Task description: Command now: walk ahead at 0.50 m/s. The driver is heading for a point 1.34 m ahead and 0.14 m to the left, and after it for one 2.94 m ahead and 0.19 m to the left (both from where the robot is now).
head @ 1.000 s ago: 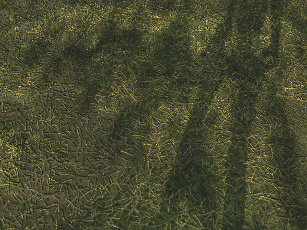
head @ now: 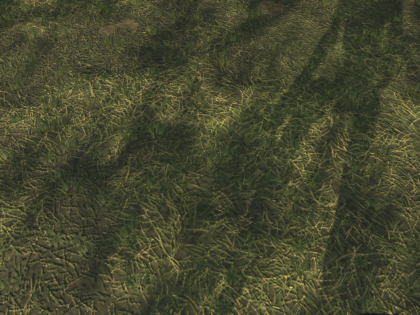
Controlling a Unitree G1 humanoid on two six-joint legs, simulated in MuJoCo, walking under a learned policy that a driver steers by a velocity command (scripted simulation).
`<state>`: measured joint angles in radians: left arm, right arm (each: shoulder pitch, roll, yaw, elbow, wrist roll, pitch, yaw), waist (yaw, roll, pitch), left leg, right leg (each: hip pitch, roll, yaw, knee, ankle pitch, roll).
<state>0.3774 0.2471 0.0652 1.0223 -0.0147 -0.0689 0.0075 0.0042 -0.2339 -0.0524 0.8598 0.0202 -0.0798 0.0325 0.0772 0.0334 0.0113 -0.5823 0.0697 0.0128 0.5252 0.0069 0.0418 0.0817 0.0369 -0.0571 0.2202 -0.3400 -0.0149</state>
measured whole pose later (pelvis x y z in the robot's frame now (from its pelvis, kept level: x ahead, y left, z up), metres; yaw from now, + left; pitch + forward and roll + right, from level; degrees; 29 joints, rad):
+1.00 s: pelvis +0.56 -0.03 +0.01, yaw +0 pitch +2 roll -1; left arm 0.35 0.24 0.06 1.00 -0.01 -0.09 0.00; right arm 0.06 -0.26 -0.07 0.89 0.01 -0.07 0.00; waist 0.07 0.04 0.00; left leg -0.68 0.13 -0.03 0.65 0.07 0.01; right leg -0.01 0.06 -0.06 0.19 -0.22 -0.06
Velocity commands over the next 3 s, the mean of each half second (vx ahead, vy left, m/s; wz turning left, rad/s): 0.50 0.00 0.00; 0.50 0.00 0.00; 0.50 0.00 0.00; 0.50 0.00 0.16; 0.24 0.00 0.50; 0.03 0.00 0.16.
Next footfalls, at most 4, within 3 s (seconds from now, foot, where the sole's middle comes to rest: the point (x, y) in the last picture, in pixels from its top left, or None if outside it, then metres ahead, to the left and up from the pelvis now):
0.04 left None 0.21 0.12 -0.77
0.60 right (271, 301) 0.52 -0.11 -0.77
1.16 left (205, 209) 0.84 0.12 -0.77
1.70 right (270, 148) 1.16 -0.12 -0.77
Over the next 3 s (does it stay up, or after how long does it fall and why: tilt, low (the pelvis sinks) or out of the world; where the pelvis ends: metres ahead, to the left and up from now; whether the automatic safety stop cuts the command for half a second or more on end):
stays up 1.42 0.02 0.00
